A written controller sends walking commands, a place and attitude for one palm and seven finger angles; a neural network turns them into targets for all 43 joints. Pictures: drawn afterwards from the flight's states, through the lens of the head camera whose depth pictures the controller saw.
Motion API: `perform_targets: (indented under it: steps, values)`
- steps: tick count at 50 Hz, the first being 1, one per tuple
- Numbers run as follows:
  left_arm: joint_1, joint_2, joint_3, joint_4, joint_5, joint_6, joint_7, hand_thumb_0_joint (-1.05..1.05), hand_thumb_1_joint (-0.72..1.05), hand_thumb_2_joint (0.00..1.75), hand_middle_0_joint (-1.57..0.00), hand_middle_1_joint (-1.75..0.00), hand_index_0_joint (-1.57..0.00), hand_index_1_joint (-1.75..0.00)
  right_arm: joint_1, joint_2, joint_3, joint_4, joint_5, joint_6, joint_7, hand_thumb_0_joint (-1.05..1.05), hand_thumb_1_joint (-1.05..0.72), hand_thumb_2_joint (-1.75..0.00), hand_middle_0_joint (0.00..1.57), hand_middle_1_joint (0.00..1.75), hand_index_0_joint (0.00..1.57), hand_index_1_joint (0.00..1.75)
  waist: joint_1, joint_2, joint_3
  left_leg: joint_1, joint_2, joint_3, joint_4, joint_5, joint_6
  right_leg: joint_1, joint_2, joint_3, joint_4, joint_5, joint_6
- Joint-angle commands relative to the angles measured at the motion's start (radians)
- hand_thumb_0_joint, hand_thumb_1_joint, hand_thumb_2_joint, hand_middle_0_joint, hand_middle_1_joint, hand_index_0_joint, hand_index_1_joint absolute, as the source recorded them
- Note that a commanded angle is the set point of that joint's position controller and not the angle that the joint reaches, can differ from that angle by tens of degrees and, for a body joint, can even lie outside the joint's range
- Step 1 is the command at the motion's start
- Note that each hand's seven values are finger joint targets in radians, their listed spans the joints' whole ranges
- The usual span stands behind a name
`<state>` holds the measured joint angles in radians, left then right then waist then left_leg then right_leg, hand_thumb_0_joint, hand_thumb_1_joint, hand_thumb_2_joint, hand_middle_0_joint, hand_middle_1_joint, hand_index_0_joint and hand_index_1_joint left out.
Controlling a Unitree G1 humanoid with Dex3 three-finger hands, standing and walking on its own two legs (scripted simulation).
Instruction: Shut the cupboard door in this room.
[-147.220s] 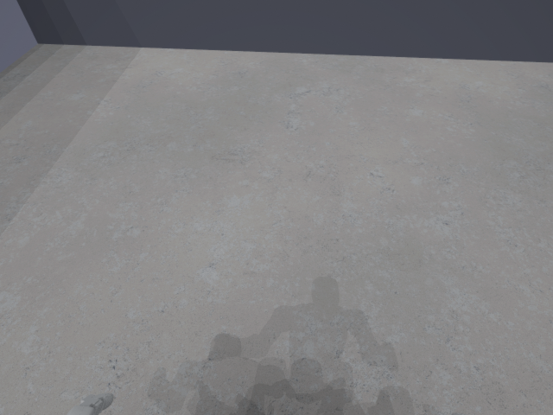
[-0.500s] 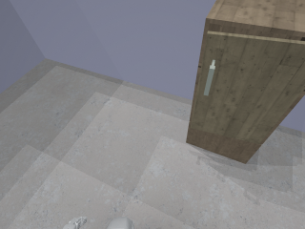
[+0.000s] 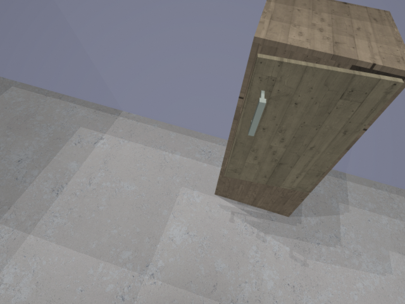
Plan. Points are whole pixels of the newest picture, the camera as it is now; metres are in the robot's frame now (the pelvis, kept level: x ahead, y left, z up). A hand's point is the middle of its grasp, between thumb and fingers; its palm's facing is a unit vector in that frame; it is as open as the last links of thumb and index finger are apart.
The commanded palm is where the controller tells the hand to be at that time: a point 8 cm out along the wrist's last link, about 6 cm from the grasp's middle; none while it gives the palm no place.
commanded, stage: take the last steps up to it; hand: left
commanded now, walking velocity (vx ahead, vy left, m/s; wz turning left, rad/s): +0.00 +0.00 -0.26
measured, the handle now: (256, 113) +0.65 -0.11 -0.04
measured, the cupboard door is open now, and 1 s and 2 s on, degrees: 6 6 6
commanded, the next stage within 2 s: come to a stop and stand still in 0.72 s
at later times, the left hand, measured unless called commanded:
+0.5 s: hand out of the picture +0.10 +0.12 -0.17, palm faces -0.08 -0.98 -0.19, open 7.4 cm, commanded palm none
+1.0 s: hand (190, 231) +0.31 +0.05 -0.17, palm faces -0.19 -0.96 -0.20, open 7.4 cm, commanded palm none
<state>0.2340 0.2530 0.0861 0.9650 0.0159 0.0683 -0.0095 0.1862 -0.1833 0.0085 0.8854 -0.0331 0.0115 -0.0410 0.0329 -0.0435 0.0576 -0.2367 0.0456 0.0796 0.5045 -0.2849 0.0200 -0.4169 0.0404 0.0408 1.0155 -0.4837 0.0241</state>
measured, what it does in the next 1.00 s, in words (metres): walks ahead: right foot, then left foot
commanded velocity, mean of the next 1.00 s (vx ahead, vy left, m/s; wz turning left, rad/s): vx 0.11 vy -0.09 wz -0.14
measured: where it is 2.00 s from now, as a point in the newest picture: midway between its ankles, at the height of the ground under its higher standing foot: outside the picture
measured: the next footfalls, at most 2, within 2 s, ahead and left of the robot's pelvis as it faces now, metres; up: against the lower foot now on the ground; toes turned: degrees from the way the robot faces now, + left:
right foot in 0.26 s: +0.01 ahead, -0.14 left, +0.00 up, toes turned -8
left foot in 0.64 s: +0.23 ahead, +0.02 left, +0.00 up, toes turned +0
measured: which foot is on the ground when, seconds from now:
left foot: down 0.00-0.26, up 0.28-0.62, down 0.64-1.00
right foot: up 0.00-0.24, down 0.26-0.64, up 0.66-1.00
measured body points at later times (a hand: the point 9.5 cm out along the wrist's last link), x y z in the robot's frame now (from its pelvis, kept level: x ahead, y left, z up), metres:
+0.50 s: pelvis +0.06 -0.06 +0.00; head +0.08 -0.06 +0.45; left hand +0.11 +0.17 -0.15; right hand +0.07 -0.33 -0.15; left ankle +0.11 +0.06 -0.68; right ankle -0.03 -0.13 -0.74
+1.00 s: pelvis +0.19 -0.12 +0.00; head +0.23 -0.13 +0.45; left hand +0.32 +0.10 -0.15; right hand +0.13 -0.35 -0.15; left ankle +0.19 +0.02 -0.74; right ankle +0.22 -0.29 -0.71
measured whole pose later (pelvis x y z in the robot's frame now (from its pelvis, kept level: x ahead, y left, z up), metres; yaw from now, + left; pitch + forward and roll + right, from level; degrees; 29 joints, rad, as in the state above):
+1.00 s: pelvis +0.19 -0.12 +0.00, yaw -11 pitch +0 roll -1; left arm 0.15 0.22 0.06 0.97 0.02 0.03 -0.01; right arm 0.30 -0.16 -0.03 1.02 -0.03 0.01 -0.02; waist -0.03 0.00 0.09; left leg -0.19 0.15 0.15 0.50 -0.29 -0.05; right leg -0.42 -0.06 -0.03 0.68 -0.21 0.03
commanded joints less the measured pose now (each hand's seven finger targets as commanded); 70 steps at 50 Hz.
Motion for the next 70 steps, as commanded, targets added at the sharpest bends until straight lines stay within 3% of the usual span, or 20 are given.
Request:
perform_targets:
  steps: [1, 10, 11, 13, 16, 20, 27, 30, 32, 33, 36, 40, 49, 51, 52, 54, 55, 62, 68, 70]
  values:
    - [-0.011, 0.039, 0.0, -0.075, 0.001, -0.014, -0.003, 0.0, 0.9, 0.9, -0.2, -0.3, -0.2, -0.3, 0.058, -0.198, -0.061, -0.029, 0.001, -0.011, -0.014, 0.0, -0.9, -0.9, 0.2, 0.3, 0.2, 0.3, -0.035, 0.213, -0.089, 0.153, 0.248, -0.125, -0.133, 0.618, 0.132, -0.042, -0.046, -0.037, -0.036, 0.017, 0.017]
    - [-0.004, 0.034, -0.006, -0.059, 0.008, -0.026, -0.027, 0.0, 0.9, 0.9, -0.2, -0.3, -0.2, -0.3, 0.092, -0.247, -0.093, 0.03, -0.002, -0.002, 0.004, 0.0, -0.9, -0.9, 0.2, 0.3, 0.2, 0.3, -0.031, 0.209, -0.087, 0.017, 0.262, -0.127, -0.104, 0.05, 0.079, 0.237, -0.01, -0.134, -0.501, 0.154, -0.027]
    - [0.053, 0.062, 0.004, -0.038, 0.011, -0.035, -0.027, 0.0, 0.9, 0.9, -0.2, -0.3, -0.2, -0.3, 0.075, -0.232, -0.094, 0.03, 0.003, -0.004, 0.007, 0.0, -0.9, -0.9, 0.2, 0.3, 0.2, 0.3, -0.002, 0.132, -0.087, -0.062, 0.215, -0.072, -0.021, -0.031, 0.039, 0.349, -0.029, -0.098, -0.618, 0.193, -0.044]
    - [0.167, 0.22, 0.032, 0.0, 0.017, -0.052, -0.006, 0.0, 0.9, 0.9, -0.2, -0.3, -0.2, -0.3, -0.04, -0.129, -0.067, -0.038, 0.013, -0.009, 0.015, 0.0, -0.9, -0.9, 0.2, 0.3, 0.2, 0.3, 0.075, -0.289, -0.021, -0.443, -0.003, 0.077, 0.428, -0.407, -0.057, 0.488, -0.376, 0.413, -0.823, 0.183, -0.23]
    - [0.102, 0.135, 0.018, -0.005, 0.011, -0.067, 0.016, 0.0, 0.9, 0.9, -0.2, -0.3, -0.2, -0.3, -0.043, -0.154, -0.077, -0.013, 0.005, -0.019, 0.014, 0.0, -0.9, -0.9, 0.2, 0.3, 0.2, 0.3, 0.025, -0.172, 0.047, -0.522, 0.055, -0.047, 0.633, -0.258, -0.056, 0.431, -0.34, 0.317, -0.784, 0.36, -0.307]
    - [0.032, 0.092, -0.005, -0.016, 0.008, -0.09, 0.014, 0.0, 0.9, 0.9, -0.2, -0.3, -0.2, -0.3, 0.026, -0.11, -0.076, 0.023, -0.001, -0.013, 0.035, 0.0, -0.9, -0.9, 0.2, 0.3, 0.2, 0.3, -0.048, -0.055, 0.023, -0.38, 0.047, -0.008, 0.567, -0.091, -0.073, 0.314, -0.238, 0.095, -0.778, 0.482, -0.255]
    - [0.073, 0.097, -0.005, 0.03, 0.014, -0.09, 0.016, 0.0, 0.9, 0.9, -0.2, -0.3, -0.2, -0.3, -0.016, -0.1, -0.07, 0.004, 0.005, -0.03, 0.027, 0.0, -0.9, -0.9, 0.2, 0.3, 0.2, 0.3, -0.04, -0.044, 0.01, -0.3, 0.026, 0.036, 0.262, -0.068, -0.052, 0.395, -0.229, 0.11, -0.712, 0.689, -0.257]
    - [0.025, 0.092, -0.001, 0.026, 0.0, -0.086, 0.012, 0.0, 0.9, 0.9, -0.2, -0.3, -0.2, -0.3, 0.197, -0.135, -0.078, 0.075, 0.001, -0.046, 0.008, 0.0, -0.9, -0.9, 0.2, 0.3, 0.2, 0.3, -0.141, 0.004, -0.081, 0.042, -0.015, 0.057, 0.023, 0.141, -0.042, 0.306, -0.149, 0.04, -0.442, 0.801, -0.196]
    - [0.116, 0.002, -0.023, 0.007, -0.015, -0.082, 0.0, 0.0, 0.9, 0.9, -0.2, -0.3, -0.2, -0.3, 0.387, -0.298, -0.105, 0.12, -0.021, -0.057, -0.012, 0.0, -0.9, -0.9, 0.2, 0.3, 0.2, 0.3, -0.161, 0.388, -0.236, 0.448, 0.445, -0.559, -0.141, 0.376, 0.136, -0.117, 0.044, -0.06, 0.106, -0.064, -0.079]
    - [0.077, 0.058, -0.016, -0.006, 0.002, -0.073, 0.002, 0.0, 0.9, 0.9, -0.2, -0.3, -0.2, -0.3, 0.36, -0.306, -0.095, 0.108, -0.009, -0.046, -0.017, 0.0, -0.9, -0.9, 0.2, 0.3, 0.2, 0.3, -0.158, 0.241, -0.209, 0.333, 0.505, -0.607, -0.195, 0.311, 0.199, -0.136, 0.006, 0.05, 0.257, -0.121, -0.087]
    - [0.015, 0.038, 0.0, -0.006, 0.022, -0.051, -0.014, 0.0, 0.9, 0.9, -0.2, -0.3, -0.2, -0.3, 0.148, -0.189, -0.068, 0.049, -0.006, -0.046, -0.018, 0.0, -0.9, -0.9, 0.2, 0.3, 0.2, 0.3, -0.071, 0.185, 0.054, -0.031, 0.393, -0.394, -0.296, 0.039, 0.137, -0.158, -0.09, 0.042, 0.292, 0.079, -0.052]
    - [0.064, -0.008, -0.003, 0.005, 0.014, -0.028, -0.026, 0.0, 0.9, 0.9, -0.2, -0.3, -0.2, -0.3, 0.123, -0.176, -0.069, 0.059, -0.005, -0.06, -0.014, 0.0, -0.9, -0.9, 0.2, 0.3, 0.2, 0.3, -0.028, 0.177, -0.03, 0.017, 0.299, -0.118, -0.266, 0.226, 0.106, -0.104, -0.097, -0.012, 0.118, 0.176, -0.02]
    - [0.05, -0.006, -0.023, -0.008, 0.008, -0.055, 0.006, 0.0, 0.9, 0.9, -0.2, -0.3, -0.2, -0.3, 0.102, -0.165, -0.086, 0.086, 0.01, -0.011, 0.008, 0.0, -0.9, -0.9, 0.2, 0.3, 0.2, 0.3, -0.011, 0.212, -0.059, 0.0, 0.194, 0.026, -0.027, 0.392, 0.041, 0.2, -0.052, -0.141, -0.495, 0.382, 0.006]
    - [0.096, 0.122, -0.005, 0.003, 0.021, -0.081, 0.026, 0.0, 0.9, 0.9, -0.2, -0.3, -0.2, -0.3, 0.163, -0.078, -0.081, 0.08, 0.024, -0.006, 0.022, 0.0, -0.9, -0.9, 0.2, 0.3, 0.2, 0.3, -0.004, -0.094, -0.144, -0.133, 0.042, 0.081, 0.182, -0.053, -0.049, 0.368, -0.285, 0.149, -0.581, 0.848, -0.064]
    - [0.106, 0.171, -0.003, 0.004, 0.017, -0.085, 0.028, 0.0, 0.9, 0.9, -0.2, -0.3, -0.2, -0.3, 0.177, -0.056, -0.075, 0.07, 0.034, 0.01, 0.019, 0.0, -0.9, -0.9, 0.2, 0.3, 0.2, 0.3, 0.0, -0.196, -0.184, -0.113, -0.012, 0.038, 0.338, -0.36, -0.055, 0.327, -0.443, 0.233, -0.629, 1.006, -0.172]
    - [0.028, 0.154, -0.006, -0.009, 0.017, -0.074, 0.037, 0.0, 0.9, 0.9, -0.2, -0.3, -0.2, -0.3, 0.143, -0.044, -0.078, 0.066, 0.032, 0.035, 0.015, 0.0, -0.9, -0.9, 0.2, 0.3, 0.2, 0.3, -0.019, -0.095, -0.101, -0.128, -0.01, -0.05, 0.5, -0.371, -0.042, 0.225, -0.433, 0.192, -0.642, 1.006, -0.223]
    - [0.007, 0.146, -0.001, -0.004, 0.018, -0.075, 0.045, 0.0, 0.9, 0.9, -0.2, -0.3, -0.2, -0.3, 0.148, -0.061, -0.075, 0.08, 0.028, 0.037, 0.011, 0.0, -0.9, -0.9, 0.2, 0.3, 0.2, 0.3, -0.022, -0.206, -0.13, -0.194, -0.011, -0.076, 0.574, -0.345, -0.052, 0.292, -0.418, 0.206, -0.602, 1.106, -0.228]
    - [-0.026, 0.117, 0.011, -0.037, 0.018, -0.065, 0.067, 0.0, 0.9, 0.9, -0.2, -0.3, -0.2, -0.3, 0.056, -0.094, -0.083, 0.044, 0.019, 0.053, 0.033, 0.0, -0.9, -0.9, 0.2, 0.3, 0.2, 0.3, -0.003, -0.14, -0.155, -0.216, -0.029, -0.113, 0.573, -0.201, -0.078, 0.271, -0.4, 0.119, -0.638, 0.856, -0.216]
    - [-0.052, 0.125, 0.012, -0.032, 0.02, -0.052, 0.052, 0.0, 0.9, 0.9, -0.2, -0.3, -0.2, -0.3, 0.144, -0.076, -0.069, 0.067, 0.026, 0.021, 0.031, 0.0, -0.9, -0.9, 0.2, 0.3, 0.2, 0.3, -0.047, -0.152, -0.167, 0.069, -0.051, -0.032, -0.004, 0.0, -0.059, 0.172, -0.321, 0.099, -0.594, 0.531, -0.142]
    - [-0.024, 0.034, -0.007, -0.043, 0.0, -0.036, 0.045, 0.0, 0.9, 0.9, -0.2, -0.3, -0.2, -0.3, 0.138, -0.167, -0.079, 0.057, 0.015, 0.002, 0.029, 0.0, -0.9, -0.9, 0.2, 0.3, 0.2, 0.3, -0.041, 0.197, -0.141, 0.144, 0.149, -0.267, -0.212, 0.169, 0.0, 0.013, -0.146, -0.021, -0.407, 0.184, -0.034]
